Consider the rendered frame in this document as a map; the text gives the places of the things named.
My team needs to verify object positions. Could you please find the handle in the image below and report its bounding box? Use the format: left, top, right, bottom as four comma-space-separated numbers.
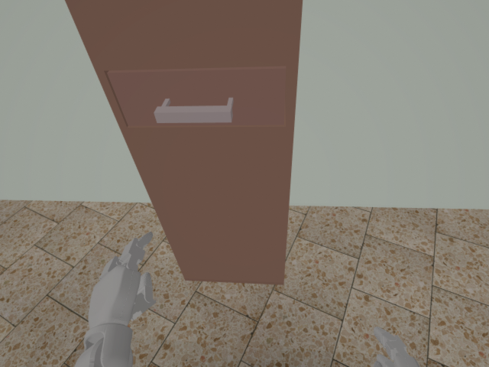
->
154, 98, 234, 123

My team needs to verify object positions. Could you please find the robot left forearm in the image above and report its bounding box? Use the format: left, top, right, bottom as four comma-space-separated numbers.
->
75, 323, 133, 367

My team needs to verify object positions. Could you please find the robot right hand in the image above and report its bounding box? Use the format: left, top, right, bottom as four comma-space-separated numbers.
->
374, 326, 420, 367

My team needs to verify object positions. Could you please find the drawer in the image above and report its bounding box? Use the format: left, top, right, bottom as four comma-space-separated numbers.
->
107, 66, 286, 126

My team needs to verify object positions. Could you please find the cabinet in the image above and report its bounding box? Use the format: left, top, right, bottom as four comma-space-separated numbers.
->
65, 0, 303, 285

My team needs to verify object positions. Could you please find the robot left hand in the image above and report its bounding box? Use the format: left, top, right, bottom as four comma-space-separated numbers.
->
88, 232, 156, 329

